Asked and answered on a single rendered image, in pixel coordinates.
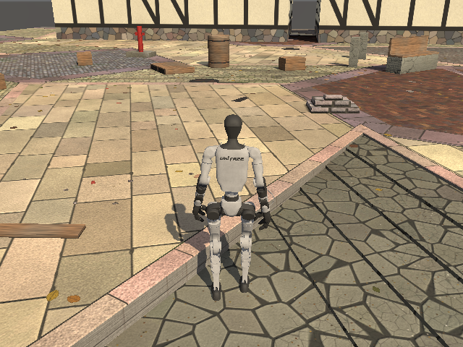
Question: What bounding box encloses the robot left upper arm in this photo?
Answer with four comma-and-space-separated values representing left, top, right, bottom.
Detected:
199, 145, 218, 185

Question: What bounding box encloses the robot left forearm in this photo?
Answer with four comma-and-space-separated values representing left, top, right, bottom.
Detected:
194, 174, 207, 207

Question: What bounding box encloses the robot right forearm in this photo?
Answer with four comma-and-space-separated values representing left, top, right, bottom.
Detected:
256, 177, 270, 213

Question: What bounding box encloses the left robot hand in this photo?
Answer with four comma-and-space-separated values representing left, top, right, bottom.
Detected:
192, 204, 207, 222

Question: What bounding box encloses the right robot hand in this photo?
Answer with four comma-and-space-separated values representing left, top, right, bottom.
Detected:
254, 210, 271, 230

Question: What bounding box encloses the robot right upper arm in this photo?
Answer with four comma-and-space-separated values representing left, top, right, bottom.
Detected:
247, 146, 264, 188

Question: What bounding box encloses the robot right thigh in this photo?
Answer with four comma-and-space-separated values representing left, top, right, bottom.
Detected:
240, 202, 255, 249

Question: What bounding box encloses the robot torso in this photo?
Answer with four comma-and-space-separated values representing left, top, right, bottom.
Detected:
216, 142, 249, 217

